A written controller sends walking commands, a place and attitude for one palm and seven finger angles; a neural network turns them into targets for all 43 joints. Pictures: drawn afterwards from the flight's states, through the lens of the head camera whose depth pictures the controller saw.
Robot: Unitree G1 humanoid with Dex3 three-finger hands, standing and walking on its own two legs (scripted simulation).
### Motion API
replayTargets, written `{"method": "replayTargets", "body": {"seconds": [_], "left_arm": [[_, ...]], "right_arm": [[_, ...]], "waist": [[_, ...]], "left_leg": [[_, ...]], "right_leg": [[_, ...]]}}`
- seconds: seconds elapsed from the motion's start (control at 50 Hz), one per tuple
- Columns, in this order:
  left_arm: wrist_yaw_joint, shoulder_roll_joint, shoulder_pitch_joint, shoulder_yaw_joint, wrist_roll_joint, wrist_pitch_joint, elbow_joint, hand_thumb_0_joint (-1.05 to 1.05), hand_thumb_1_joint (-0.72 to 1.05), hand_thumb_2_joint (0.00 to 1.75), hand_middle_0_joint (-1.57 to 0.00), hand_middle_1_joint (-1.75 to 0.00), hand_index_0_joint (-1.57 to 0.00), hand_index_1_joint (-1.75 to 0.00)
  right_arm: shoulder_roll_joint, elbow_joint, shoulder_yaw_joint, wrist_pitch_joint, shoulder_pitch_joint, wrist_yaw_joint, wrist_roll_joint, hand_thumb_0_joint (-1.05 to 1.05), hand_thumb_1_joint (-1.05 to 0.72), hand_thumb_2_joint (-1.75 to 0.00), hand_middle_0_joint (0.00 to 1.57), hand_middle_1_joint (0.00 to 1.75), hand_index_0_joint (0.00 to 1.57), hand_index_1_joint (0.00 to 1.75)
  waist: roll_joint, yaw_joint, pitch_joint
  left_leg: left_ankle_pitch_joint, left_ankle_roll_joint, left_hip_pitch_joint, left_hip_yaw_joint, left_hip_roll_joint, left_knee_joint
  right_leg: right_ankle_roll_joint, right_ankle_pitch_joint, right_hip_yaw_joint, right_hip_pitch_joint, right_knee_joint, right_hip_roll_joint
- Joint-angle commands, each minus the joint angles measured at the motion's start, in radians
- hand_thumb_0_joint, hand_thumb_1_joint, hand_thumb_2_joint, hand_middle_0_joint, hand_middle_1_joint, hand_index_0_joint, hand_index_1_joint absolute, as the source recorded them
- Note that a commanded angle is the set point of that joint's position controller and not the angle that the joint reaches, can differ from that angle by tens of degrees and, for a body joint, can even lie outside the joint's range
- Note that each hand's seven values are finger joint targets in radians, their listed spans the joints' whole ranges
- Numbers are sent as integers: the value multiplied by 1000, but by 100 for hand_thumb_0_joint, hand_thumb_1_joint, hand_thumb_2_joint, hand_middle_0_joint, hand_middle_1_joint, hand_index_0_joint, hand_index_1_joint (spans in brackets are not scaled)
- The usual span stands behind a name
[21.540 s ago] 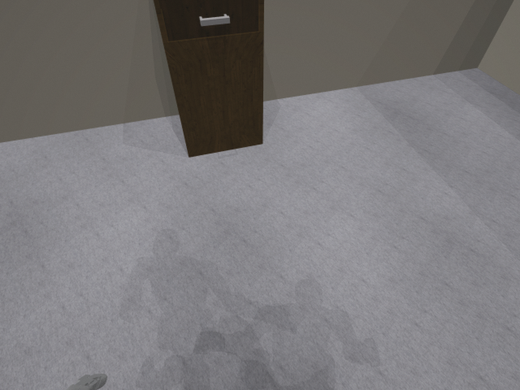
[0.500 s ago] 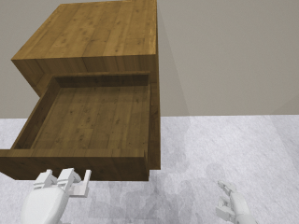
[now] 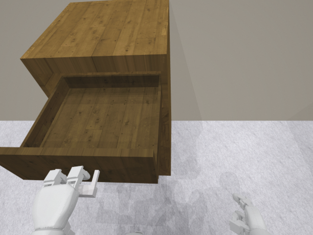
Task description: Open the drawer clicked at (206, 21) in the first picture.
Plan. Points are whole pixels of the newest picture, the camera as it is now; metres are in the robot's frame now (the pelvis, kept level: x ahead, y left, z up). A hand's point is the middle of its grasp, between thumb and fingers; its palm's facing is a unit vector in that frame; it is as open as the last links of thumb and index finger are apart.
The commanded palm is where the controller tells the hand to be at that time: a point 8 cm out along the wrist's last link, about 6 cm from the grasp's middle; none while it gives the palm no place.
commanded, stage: lift the hand off the handle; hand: left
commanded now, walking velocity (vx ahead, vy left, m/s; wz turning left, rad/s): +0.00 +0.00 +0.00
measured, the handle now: (73, 182) +0.23 +0.24 +0.02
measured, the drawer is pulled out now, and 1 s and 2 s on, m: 0.30 0.29 0.29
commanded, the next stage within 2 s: draw the hand back to the body in 1.24 s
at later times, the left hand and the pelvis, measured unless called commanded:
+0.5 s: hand (56, 191) +0.19 +0.25 +0.06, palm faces +0.03 -0.11 -0.99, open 13.3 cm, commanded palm +0.17 +0.24 +0.14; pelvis +0.02 +0.01 +0.02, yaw -1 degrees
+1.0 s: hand (36, 172) +0.20 +0.25 +0.14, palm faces +0.10 -0.13 -0.99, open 13.8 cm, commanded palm +0.17 +0.24 +0.21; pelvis +0.03 +0.03 +0.04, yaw -1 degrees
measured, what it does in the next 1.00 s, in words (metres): stands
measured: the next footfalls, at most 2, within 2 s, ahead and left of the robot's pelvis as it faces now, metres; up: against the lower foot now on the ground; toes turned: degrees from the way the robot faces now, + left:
none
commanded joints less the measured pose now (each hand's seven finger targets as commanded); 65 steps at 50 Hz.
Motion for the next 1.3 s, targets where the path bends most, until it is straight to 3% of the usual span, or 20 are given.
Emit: {"method": "replayTargets", "body": {"seconds": [0.0,0.06,0.14,0.22,0.26,0.38,0.5,0.54,0.58,0.7,0.74,0.78,0.8,0.88,0.94,1.06,1.12,1.16,1.18,1.28], "left_arm": [[21,211,-119,168,-18,24,-218,0,-50,30,-30,-120,-30,-120],[6,229,-66,196,-40,19,-247,0,-50,30,-30,-120,-30,-120],[-12,229,-66,200,-55,10,-281,0,-50,30,-30,-120,-30,-120],[-23,209,-66,176,-53,6,-330,0,-50,30,-30,-120,-30,-120],[-31,220,-86,183,-63,8,-348,0,-50,30,-30,-120,-30,-120],[-66,221,-25,181,-77,12,-433,0,-50,30,-30,-120,-30,-120],[-111,195,-5,139,-87,25,-517,0,-50,30,-30,-120,-30,-120],[-124,237,25,178,-93,35,-545,0,-50,30,-30,-120,-30,-120],[-143,200,26,139,-96,42,-573,0,-50,30,-30,-120,-30,-120],[-193,218,31,144,-108,57,-643,0,-50,30,-30,-120,-30,-120],[-204,233,58,165,-115,62,-677,0,-50,30,-30,-120,-30,-120],[-222,220,93,152,-120,67,-679,0,-50,30,-30,-120,-30,-120],[-235,205,102,128,-122,76,-683,0,-50,30,-30,-120,-30,-120],[-272,251,105,172,-136,114,-681,0,-50,30,-30,-120,-30,-120],[-303,257,66,175,-150,134,-730,0,-50,30,-30,-120,-30,-120],[-355,280,55,181,-177,131,-786,0,-50,30,-30,-120,-30,-120],[-364,333,32,233,-180,132,-794,0,-50,30,-30,-120,-30,-120],[-382,271,65,194,-192,138,-754,0,-50,30,-30,-120,-30,-120],[-387,279,84,203,-204,138,-748,0,-50,30,-30,-120,-30,-120],[-390,291,77,209,-205,127,-786,0,-50,30,-30,-120,-30,-120]], "right_arm": [[-95,-172,-35,-60,-124,-19,2,0,-90,-90,20,30,20,30],[-91,-176,-31,-69,-129,-22,5,0,-90,-90,20,30,20,30],[-93,-178,-30,-74,-132,-18,5,0,-90,-90,20,30,20,30],[-93,-182,-33,-81,-127,-7,4,0,-90,-90,20,30,20,30],[-97,-182,-33,-84,-128,-6,4,0,-90,-90,20,30,20,30],[-97,-188,-35,-87,-127,3,6,0,-90,-90,20,30,20,30],[-98,-202,-29,-80,-129,21,7,0,-90,-90,20,30,20,30],[-101,-213,-26,-75,-137,20,9,0,-90,-90,20,30,20,30],[-95,-218,-23,-70,-130,27,11,0,-90,-90,20,30,20,30],[-99,-234,-12,-59,-130,33,17,0,-90,-90,20,30,20,30],[-100,-246,-8,-60,-145,36,23,0,-90,-90,20,30,20,30],[-99,-246,-8,-56,-131,45,29,0,-90,-90,20,30,20,30],[-99,-251,-6,-52,-131,48,30,0,-90,-90,20,30,20,30],[-101,-256,8,-39,-149,50,46,0,-90,-90,20,30,20,30],[-103,-272,15,-37,-181,47,53,0,-90,-90,20,30,20,30],[-108,-274,19,-29,-149,44,52,0,-90,-90,20,30,20,30],[-118,-276,21,-23,-157,39,53,0,-90,-90,20,30,20,30],[-107,-259,20,-25,-154,48,54,0,-90,-90,20,30,20,30],[-114,-268,18,-23,-156,49,61,0,-90,-90,20,30,20,30],[-121,-276,18,-23,-157,48,58,0,-90,-90,20,30,20,30]], "waist": [[-40,-10,-157],[-40,4,-156],[-42,-4,-122],[-7,2,-128],[-41,-5,-121],[-4,8,-133],[-7,10,-101],[-4,23,-109],[-23,18,-95],[-25,30,-88],[13,38,-95],[-20,40,-68],[-17,42,-65],[-48,44,-32],[-4,45,-30],[11,48,-33],[-14,49,-19],[5,47,6],[-34,44,14],[-19,46,-14]], "left_leg": [[80,53,135,24,-49,-122],[109,53,155,24,-46,-142],[132,51,182,18,-42,-163],[159,49,231,16,-37,-184],[164,51,244,13,-35,-191],[234,50,303,13,-29,-215],[280,48,339,3,-14,-247],[311,45,354,1,-11,-255],[318,47,363,4,-7,-263],[358,47,399,2,1,-295],[395,40,424,-1,7,-301],[418,38,413,0,15,-314],[413,41,414,5,13,-319],[388,36,409,3,15,-355],[384,37,434,-4,18,-376],[411,42,463,0,21,-399],[421,39,471,-1,20,-409],[419,39,464,-1,19,-416],[416,38,464,-2,22,-421],[398,37,467,2,21,-423]], "right_leg": [[15,119,70,121,-253,-16],[15,162,73,164,-268,-18],[14,173,69,169,-289,-17],[11,187,47,171,-288,-13],[14,199,54,177,-299,-16],[10,269,45,219,-307,-15],[11,279,26,228,-321,-16],[7,314,44,263,-335,-16],[13,317,28,262,-338,-19],[16,344,26,303,-372,-23],[9,365,43,321,-383,-21],[17,369,18,329,-384,-23],[20,376,11,336,-392,-25],[24,372,17,378,-420,-26],[20,365,26,403,-441,-26],[27,367,1,433,-470,-31],[31,396,11,448,-484,-36],[25,376,-4,444,-485,-28],[31,384,-2,445,-490,-30],[31,368,3,451,-495,-30]]}}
